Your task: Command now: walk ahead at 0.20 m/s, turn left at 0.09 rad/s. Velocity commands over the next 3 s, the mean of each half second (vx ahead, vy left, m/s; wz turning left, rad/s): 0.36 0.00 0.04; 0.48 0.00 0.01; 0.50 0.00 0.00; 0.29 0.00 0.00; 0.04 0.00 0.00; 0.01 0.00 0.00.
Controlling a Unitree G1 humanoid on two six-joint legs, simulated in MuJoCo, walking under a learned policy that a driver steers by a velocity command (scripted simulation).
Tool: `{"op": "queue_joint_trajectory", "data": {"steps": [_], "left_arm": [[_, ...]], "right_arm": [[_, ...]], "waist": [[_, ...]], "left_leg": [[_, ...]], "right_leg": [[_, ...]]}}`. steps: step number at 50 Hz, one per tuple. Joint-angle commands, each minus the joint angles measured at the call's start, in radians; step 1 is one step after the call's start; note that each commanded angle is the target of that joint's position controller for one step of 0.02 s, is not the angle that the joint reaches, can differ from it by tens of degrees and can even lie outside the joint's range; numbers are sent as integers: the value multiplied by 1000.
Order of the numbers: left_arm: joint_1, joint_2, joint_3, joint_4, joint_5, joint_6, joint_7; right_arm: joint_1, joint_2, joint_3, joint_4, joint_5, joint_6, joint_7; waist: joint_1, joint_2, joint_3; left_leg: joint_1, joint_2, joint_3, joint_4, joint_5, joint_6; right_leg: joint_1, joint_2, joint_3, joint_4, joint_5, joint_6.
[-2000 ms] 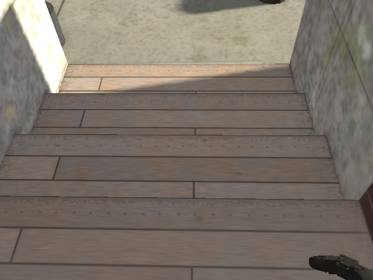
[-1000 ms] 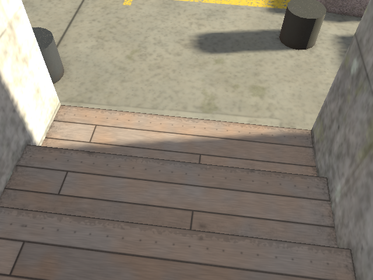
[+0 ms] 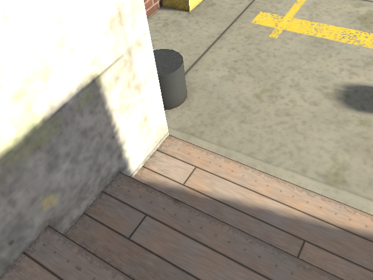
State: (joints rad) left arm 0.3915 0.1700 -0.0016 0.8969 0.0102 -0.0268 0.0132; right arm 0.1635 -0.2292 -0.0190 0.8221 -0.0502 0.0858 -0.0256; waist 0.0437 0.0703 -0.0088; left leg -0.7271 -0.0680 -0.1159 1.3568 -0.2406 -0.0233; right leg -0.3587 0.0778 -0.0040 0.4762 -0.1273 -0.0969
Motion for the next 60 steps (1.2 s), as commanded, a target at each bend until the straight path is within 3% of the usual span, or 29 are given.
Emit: {"op": "queue_joint_trajectory", "data": {"steps": [1, 5, 9, 11, 12, 13, 14, 15, 18, 22, 30, 34, 36, 37, 38, 39, 40, 41, 42, 43, 45, 47, 48, 51, 55, 57, 58, 59, 60], "left_arm": [[3, 165, 47, -44, 0, 14, 2], [49, 203, 75, -17, 3, 29, -10], [-9, 196, 85, -25, -2, 40, -19], [-52, 173, 88, -29, -2, 46, -8], [-84, 131, 81, -37, 2, 39, -2], [-93, 25, 56, -55, -4, 24, -6], [-95, 69, 67, -75, 5, 3, -23], [-158, 135, 79, -91, 20, -4, -40], [-139, 159, 87, -52, 28, -1, -67], [-193, 126, 76, -49, 28, 12, -73], [-368, 136, 57, -82, 52, 2, -53], [-478, 127, 51, -118, 40, -12, -69], [-406, 130, 54, -104, 37, -18, -68], [-275, 134, 59, -64, 32, -25, -60], [-59, 171, 80, 0, 26, -42, -52], [140, 264, 114, 53, 30, -53, -38], [211, 284, 121, 75, 15, -53, -37], [154, 275, 115, 61, 19, -49, -31], [47, 231, 104, 33, 38, -47, -24], [0, 198, 97, 28, 40, -50, -18], [-77, 165, 86, 24, 25, -57, -10], [-139, 182, 93, 28, 11, -63, -6], [-145, 173, 93, 42, 18, -67, -11], [-143, 129, 71, 58, -10, -115, -1], [-89, 151, 70, 104, 4, -93, 3], [-90, 158, 74, 133, 30, -77, 32], [-126, 176, 81, 130, 22, -58, 42], [-190, 190, 91, 116, 9, -47, 36], [-122, 133, 81, 88, 3, -51, 23]], "right_arm": [[36, -67, -13, -29, 0, -18, 17], [-25, -50, -3, -34, 27, -49, 30], [82, -60, -6, 13, 36, -71, 27], [223, -45, -5, 66, 35, -85, 11], [320, -60, -8, 89, 33, -100, -1], [362, -88, -8, 89, 29, -111, -11], [315, -171, -28, 72, 26, -113, -17], [318, -196, -47, 90, 28, -115, -19], [228, -136, -39, 71, 39, -152, 6], [306, -129, -47, 100, 47, -176, 13], [448, -116, -53, 142, 25, -189, 0], [470, -104, -48, 158, 4, -179, 0], [429, -122, -50, 154, 9, -170, 3], [382, -126, -47, 147, 13, -169, 8], [358, -122, -46, 145, 25, -171, 16], [350, -92, -34, 126, 50, -176, 24], [255, -96, -39, 97, 31, -190, 19], [164, -140, -51, 64, 32, -201, 21], [96, -166, -63, 52, 35, -205, 28], [80, -144, -68, 55, 23, -200, 36], [56, -99, -67, 55, -3, -167, 47], [7, -54, -53, 24, -9, -141, 70], [103, -53, -58, 80, -16, -128, 77], [-34, -73, -56, 53, 14, -166, 84], [-46, -106, -57, 72, 29, -147, 74], [132, -151, -73, 136, 4, -161, 47], [315, -161, -82, 191, -3, -169, 35], [430, -188, -96, 226, 1, -170, 30], [450, -224, -87, 231, 2, -174, 33]], "waist": [[-26, -234, 0], [21, -242, 20], [-30, -202, 41], [-101, -142, 58], [-142, -45, 71], [-132, 118, 59], [-81, 29, 133], [-86, 3, 143], [-19, 36, 112], [-24, 31, 97], [-88, 38, 112], [-152, 60, 133], [-127, 72, 105], [-62, 56, 63], [38, -79, -29], [129, -286, -168], [160, -373, -207], [144, -281, -116], [101, -156, -3], [64, -129, 42], [-16, -100, 109], [-67, -179, 138], [-101, -192, 83], [-86, -108, 136], [-69, -100, 162], [-151, -47, 130], [-237, -29, 60], [-318, 95, 27], [-224, 130, -26]], "left_leg": [[-26, 45, 99, -266, 17, -36], [193, 34, 147, -546, -57, -5], [481, -9, 193, -726, -142, 84], [697, -8, 202, -903, -129, 131], [848, 70, 103, -994, -187, 141], [905, 327, -249, -1117, -456, 157], [875, 451, -497, -1208, -564, 227], [779, 451, -508, -1256, -626, 248], [626, 296, -250, -1248, -325, 169], [514, 230, -105, -1239, -124, 162], [730, 267, -57, -1085, 349, 226], [804, 247, -31, -966, 432, 236], [745, 253, -21, -889, 555, 224], [654, 233, 13, -780, 658, 206], [501, 164, 70, -532, 684, 164], [173, 92, 146, -132, 366, 84], [-26, 43, 105, 91, -317, 74], [-163, 51, 72, 72, -285, 95], [-189, 99, 67, 1, -199, 109], [-146, 128, 58, -85, -146, 107], [-6, 153, 68, -276, -78, 82], [170, 128, 149, -487, 48, 80], [298, 99, 212, -412, 215, 98], [355, 129, 131, -721, 676, 105], [543, 98, 203, -850, 703, 72], [642, 119, 190, -992, 666, 67], [755, 144, 158, -1113, 715, 105], [850, 203, 101, -1190, 711, 163], [1004, 249, 88, -883, 915, 108]], "right_leg": [[102, -223, 368, -306, -483, -64], [45, -256, 380, -349, -592, -66], [-114, -266, 373, -347, -674, -87], [-238, -210, 315, -250, -665, -52], [-373, -145, 246, -84, -606, -17], [-479, -22, 75, 270, -465, 27], [-671, -3, 65, 355, -314, 42], [-676, -44, 120, 380, -208, 48], [-477, -43, 124, 432, -15, 102], [-328, -36, 72, 472, 125, 114], [-398, -110, 14, 453, 109, 98], [-369, -107, -37, 270, 76, 66], [-198, -77, -67, 199, 8, 38], [14, -40, -92, 162, -31, 16], [327, -37, -74, 126, 86, -15], [675, -250, 248, 22, -34, -94], [767, -379, 425, -64, -70, -104], [694, -394, 501, -142, -127, -126], [581, -377, 441, -135, -71, -137], [472, -368, 408, -131, -21, -139], [259, -308, 303, -204, -69, -112], [94, -250, 174, -269, -21, -112], [52, -232, 117, -210, 28, -115], [-5, -178, 89, -203, -249, -46], [5, -182, 69, -43, -256, -47], [107, -140, 24, 258, -110, -36], [129, -102, -15, 562, -33, -23], [15, 28, -63, 995, -405, -14], [-231, 53, 47, 1223, -638, -47]]}}
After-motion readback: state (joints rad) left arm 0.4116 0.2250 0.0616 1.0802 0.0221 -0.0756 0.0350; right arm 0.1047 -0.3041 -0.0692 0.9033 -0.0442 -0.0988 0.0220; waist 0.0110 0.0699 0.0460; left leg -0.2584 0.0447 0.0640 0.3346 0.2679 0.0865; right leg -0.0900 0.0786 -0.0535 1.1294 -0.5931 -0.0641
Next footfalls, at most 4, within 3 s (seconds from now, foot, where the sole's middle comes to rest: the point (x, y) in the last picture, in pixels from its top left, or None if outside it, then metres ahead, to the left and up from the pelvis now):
0.26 left None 0.04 0.09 -0.77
0.74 right None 0.26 -0.14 -0.77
1.18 left None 0.58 0.04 -0.90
1.74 right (269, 217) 0.92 -0.22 -1.03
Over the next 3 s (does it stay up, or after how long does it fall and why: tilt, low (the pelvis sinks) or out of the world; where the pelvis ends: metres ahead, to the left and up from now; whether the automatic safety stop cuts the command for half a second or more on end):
stays up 0.91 -0.07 -0.25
